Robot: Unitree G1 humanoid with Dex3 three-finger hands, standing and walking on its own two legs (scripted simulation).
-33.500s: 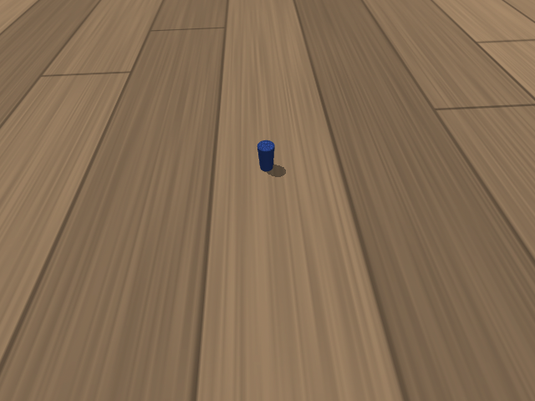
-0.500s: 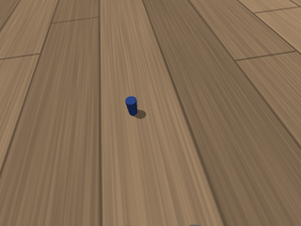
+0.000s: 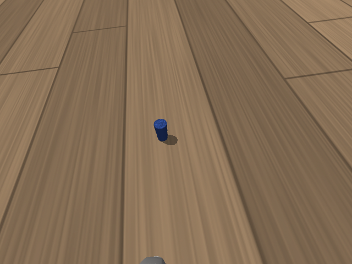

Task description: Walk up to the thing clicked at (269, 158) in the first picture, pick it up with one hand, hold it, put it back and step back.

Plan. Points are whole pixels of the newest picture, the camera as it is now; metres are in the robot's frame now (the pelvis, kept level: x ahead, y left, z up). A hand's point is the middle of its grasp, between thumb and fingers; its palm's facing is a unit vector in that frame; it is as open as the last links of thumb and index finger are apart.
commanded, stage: step back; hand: left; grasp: from the side
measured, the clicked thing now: (161, 130) +1.02 +0.20 -0.69
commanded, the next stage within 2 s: stand in 0.30 s
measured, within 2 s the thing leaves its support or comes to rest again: neither
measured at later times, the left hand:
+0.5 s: hand out of the picture +0.11 +0.28 -0.14, palm faces -0.02 -0.94 -0.34, open 7.3 cm
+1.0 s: hand out of the picture +0.08 +0.27 -0.14, palm faces -0.05 -0.94 -0.34, open 7.3 cm
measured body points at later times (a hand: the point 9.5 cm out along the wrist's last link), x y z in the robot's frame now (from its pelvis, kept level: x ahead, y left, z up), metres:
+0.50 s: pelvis +0.02 +0.03 +0.01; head +0.04 +0.03 +0.46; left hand +0.12 +0.33 -0.12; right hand +0.15 -0.26 -0.11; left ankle +0.05 +0.16 -0.73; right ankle +0.00 -0.11 -0.73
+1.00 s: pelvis +0.01 +0.02 +0.02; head +0.02 +0.02 +0.47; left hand +0.08 +0.32 -0.12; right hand +0.07 -0.28 -0.12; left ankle +0.05 +0.16 -0.73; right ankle +0.00 -0.11 -0.73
